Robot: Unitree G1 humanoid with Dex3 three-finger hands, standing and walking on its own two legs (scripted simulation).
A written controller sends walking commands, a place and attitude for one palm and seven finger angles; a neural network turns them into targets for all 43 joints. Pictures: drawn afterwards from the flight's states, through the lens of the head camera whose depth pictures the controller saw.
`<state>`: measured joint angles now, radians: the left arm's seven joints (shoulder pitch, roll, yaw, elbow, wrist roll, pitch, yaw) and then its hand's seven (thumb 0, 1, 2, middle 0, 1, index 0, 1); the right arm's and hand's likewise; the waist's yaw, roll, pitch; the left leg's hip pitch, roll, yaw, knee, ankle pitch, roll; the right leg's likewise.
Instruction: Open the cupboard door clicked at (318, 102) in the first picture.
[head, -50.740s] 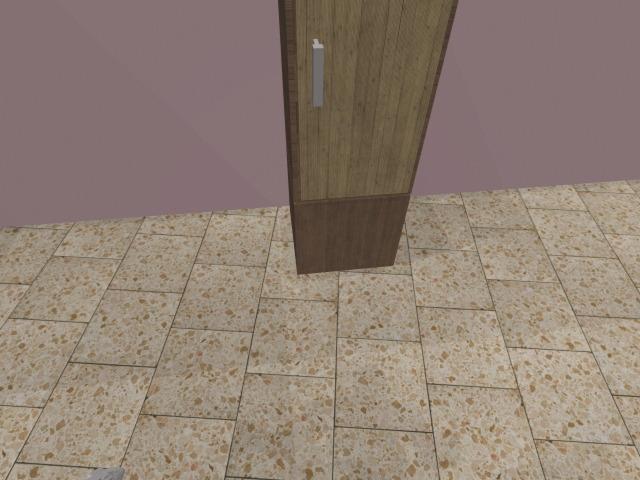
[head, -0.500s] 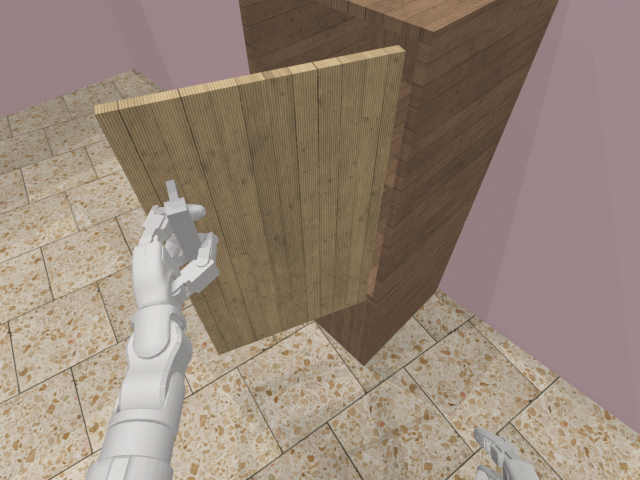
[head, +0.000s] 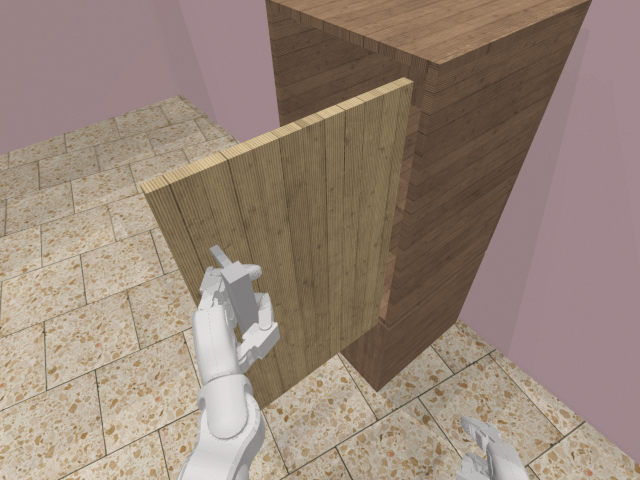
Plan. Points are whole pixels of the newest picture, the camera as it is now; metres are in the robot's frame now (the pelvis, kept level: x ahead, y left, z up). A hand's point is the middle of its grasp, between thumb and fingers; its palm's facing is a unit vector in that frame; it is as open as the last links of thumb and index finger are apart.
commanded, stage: open thumb and fingers to let go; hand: left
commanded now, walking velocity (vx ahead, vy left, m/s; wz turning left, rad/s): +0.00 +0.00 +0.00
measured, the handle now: (236, 296) +0.32 +0.13 +0.08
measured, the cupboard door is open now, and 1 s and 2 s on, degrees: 89 91 93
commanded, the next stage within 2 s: slide the hand sideways off the handle in 0.90 s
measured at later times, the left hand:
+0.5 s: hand (267, 330) +0.27 +0.08 +0.09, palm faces +0.36 -0.93 -0.01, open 10.6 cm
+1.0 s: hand (272, 331) +0.27 +0.08 +0.09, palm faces +0.32 -0.95 -0.02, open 14.8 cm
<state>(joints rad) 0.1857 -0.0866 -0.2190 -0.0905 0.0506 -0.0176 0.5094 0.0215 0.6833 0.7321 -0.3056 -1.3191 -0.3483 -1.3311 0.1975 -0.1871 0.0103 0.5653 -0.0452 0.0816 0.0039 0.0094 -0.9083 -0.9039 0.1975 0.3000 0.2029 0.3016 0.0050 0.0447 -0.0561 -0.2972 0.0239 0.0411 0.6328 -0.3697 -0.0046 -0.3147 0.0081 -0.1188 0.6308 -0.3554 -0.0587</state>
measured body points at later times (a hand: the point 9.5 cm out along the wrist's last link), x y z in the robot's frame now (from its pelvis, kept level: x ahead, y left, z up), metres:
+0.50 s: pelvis -0.02 +0.00 +0.00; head -0.03 -0.02 +0.45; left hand +0.24 +0.13 +0.09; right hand +0.17 -0.20 -0.09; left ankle -0.03 +0.12 -0.72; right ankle -0.01 -0.08 -0.72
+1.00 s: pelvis -0.04 +0.02 +0.00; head -0.04 +0.00 +0.45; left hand +0.24 +0.12 +0.09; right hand +0.15 -0.19 -0.10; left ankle -0.03 +0.12 -0.72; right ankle -0.01 -0.08 -0.72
